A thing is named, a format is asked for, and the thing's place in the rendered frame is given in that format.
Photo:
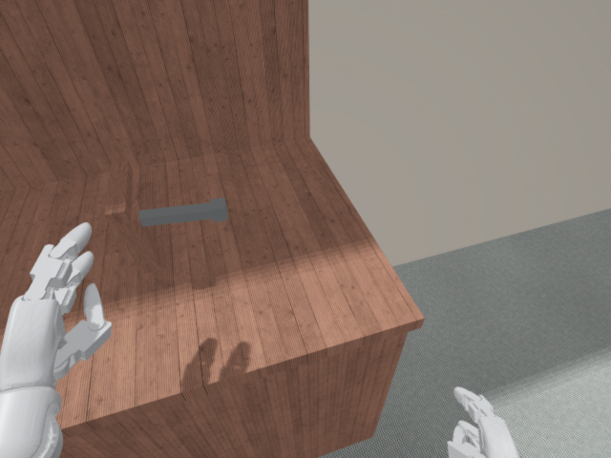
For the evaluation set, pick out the robot left forearm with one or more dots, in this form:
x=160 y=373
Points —
x=28 y=428

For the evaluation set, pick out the robot right hand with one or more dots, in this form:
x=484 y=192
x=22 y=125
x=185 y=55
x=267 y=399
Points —
x=492 y=439

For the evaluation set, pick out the tap lever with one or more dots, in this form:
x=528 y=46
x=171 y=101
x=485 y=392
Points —
x=216 y=209

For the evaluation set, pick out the counter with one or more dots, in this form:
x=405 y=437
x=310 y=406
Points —
x=273 y=334

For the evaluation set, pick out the robot left hand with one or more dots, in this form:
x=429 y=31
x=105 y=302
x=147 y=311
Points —
x=35 y=328

